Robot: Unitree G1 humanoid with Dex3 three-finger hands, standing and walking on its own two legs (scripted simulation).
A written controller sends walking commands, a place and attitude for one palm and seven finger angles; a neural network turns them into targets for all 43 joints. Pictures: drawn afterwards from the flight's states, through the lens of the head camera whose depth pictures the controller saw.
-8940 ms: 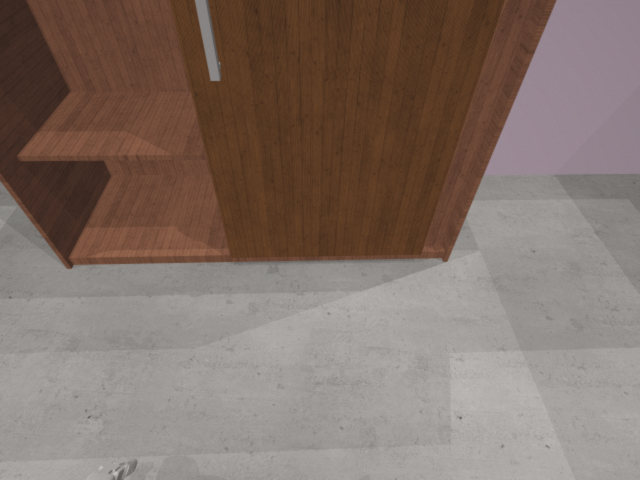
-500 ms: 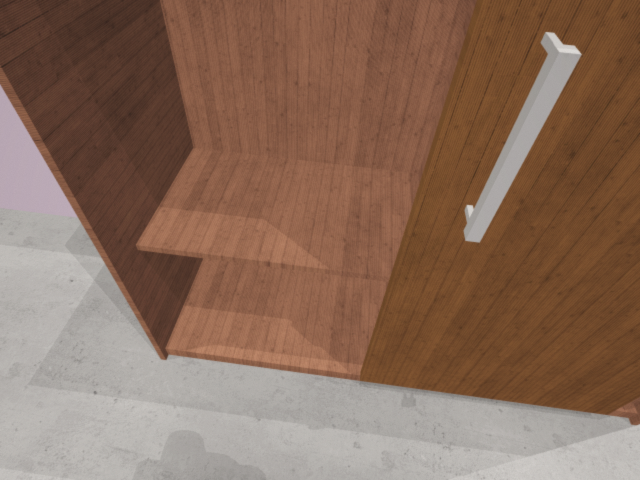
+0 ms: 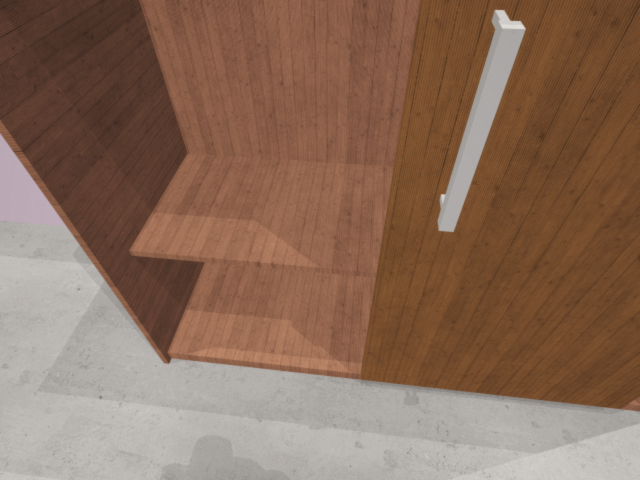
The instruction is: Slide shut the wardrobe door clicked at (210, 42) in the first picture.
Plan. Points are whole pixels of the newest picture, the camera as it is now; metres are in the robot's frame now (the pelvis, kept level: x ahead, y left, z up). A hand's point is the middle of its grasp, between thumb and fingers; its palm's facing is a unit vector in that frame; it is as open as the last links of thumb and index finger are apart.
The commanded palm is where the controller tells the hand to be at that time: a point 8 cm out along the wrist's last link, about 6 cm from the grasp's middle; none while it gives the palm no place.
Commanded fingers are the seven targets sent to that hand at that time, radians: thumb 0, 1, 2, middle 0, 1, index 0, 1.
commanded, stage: come to a stop and stand still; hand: right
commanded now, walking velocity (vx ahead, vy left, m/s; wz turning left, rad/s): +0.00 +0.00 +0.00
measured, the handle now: (468, 137) +0.50 -0.18 +0.19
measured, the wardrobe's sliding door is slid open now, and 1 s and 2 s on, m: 0.64 0.64 0.64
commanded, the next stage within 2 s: look again from close up in 0.42 s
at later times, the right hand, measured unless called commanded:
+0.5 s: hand out of the picture -0.06 -0.19 -0.17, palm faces +0.00 +0.98 -0.18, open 7.3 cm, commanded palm none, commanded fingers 0.00 -0.90 -0.90 0.20 0.30 0.20 0.30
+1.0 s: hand out of the picture +0.00 -0.15 -0.17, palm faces +0.01 +0.99 -0.17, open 7.3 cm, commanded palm none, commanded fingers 0.00 -0.90 -0.90 0.20 0.30 0.20 0.30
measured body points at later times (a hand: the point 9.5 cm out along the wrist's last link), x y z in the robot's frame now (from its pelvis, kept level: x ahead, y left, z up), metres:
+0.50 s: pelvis -0.01 -0.02 +0.01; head +0.01 -0.03 +0.46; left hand -0.03 +0.20 -0.15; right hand -0.06 -0.24 -0.15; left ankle -0.06 +0.11 -0.73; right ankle +0.01 -0.09 -0.73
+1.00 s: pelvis +0.01 +0.01 +0.01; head +0.03 +0.01 +0.46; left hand +0.02 +0.23 -0.15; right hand +0.00 -0.20 -0.15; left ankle -0.06 +0.11 -0.73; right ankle +0.01 -0.09 -0.73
